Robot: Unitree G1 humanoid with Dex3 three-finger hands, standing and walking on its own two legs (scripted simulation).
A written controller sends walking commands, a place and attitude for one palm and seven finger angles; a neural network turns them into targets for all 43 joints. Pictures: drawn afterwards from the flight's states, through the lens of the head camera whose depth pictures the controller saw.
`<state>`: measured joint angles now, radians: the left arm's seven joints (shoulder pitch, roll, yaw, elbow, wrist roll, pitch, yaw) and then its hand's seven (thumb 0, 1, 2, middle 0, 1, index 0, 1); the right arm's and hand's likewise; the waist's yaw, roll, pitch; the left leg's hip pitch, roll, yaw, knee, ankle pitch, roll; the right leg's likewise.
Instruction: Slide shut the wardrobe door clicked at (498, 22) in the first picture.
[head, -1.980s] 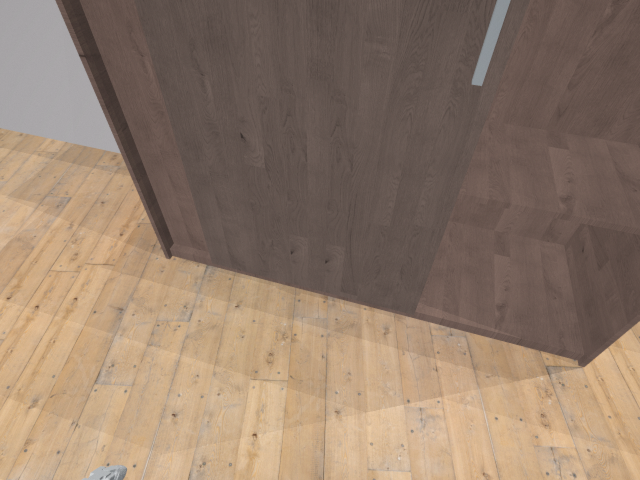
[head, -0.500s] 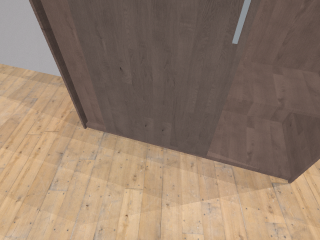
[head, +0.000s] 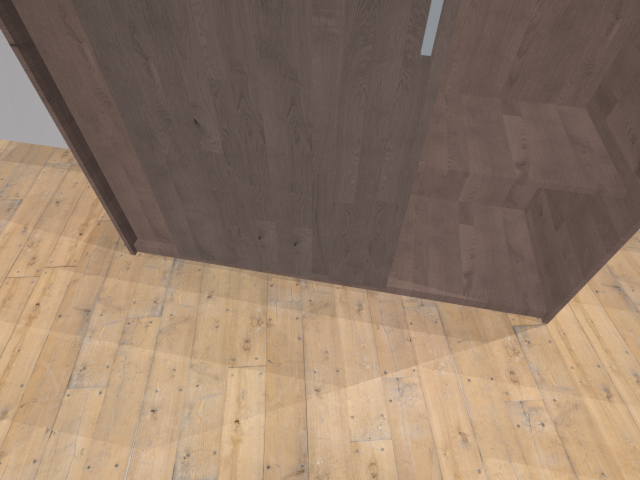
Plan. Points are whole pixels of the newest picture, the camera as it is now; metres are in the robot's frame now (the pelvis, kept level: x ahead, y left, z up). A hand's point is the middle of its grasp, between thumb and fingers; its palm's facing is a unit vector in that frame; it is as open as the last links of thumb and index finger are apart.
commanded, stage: turn to face it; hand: left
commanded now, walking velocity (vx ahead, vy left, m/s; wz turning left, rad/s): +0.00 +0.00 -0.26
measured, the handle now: out of the picture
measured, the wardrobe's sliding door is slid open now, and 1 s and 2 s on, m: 0.57 0.57 0.57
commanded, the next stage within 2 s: take the last steps up to it in 0.12 s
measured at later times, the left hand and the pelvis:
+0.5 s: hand out of the picture +0.04 +0.19 -0.17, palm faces -0.06 -0.98 -0.18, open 7.4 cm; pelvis +0.02 +0.01 +0.00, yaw -8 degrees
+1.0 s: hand (297, 365) +0.33 +0.06 -0.19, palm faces -0.34 -0.93 -0.15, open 7.4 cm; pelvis +0.17 -0.08 -0.02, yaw -14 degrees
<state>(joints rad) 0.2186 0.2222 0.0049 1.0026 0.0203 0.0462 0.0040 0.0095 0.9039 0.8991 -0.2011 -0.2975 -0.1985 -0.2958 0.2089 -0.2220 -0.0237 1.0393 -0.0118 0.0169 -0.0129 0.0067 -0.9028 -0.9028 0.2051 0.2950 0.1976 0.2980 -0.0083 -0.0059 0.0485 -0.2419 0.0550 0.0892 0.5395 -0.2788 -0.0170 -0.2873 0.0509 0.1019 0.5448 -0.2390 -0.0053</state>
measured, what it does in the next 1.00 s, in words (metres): walks ahead: left foot, then right foot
